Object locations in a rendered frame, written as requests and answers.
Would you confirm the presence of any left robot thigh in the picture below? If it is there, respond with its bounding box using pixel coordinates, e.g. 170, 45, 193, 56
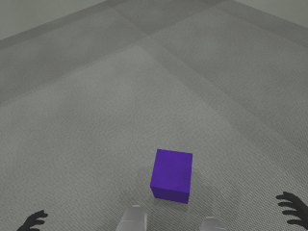
115, 206, 147, 231

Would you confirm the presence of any left robot hand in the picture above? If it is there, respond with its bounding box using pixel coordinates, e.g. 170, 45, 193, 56
16, 210, 48, 231

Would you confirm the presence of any robot thigh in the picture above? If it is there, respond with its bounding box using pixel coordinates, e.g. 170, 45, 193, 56
115, 206, 147, 231
199, 218, 227, 231

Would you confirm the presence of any right robot hand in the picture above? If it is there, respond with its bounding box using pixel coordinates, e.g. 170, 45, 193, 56
275, 192, 308, 230

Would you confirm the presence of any right robot thigh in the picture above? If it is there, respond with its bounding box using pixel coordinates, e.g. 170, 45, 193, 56
199, 218, 227, 231

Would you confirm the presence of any carton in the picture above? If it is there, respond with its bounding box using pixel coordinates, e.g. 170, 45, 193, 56
150, 149, 193, 204

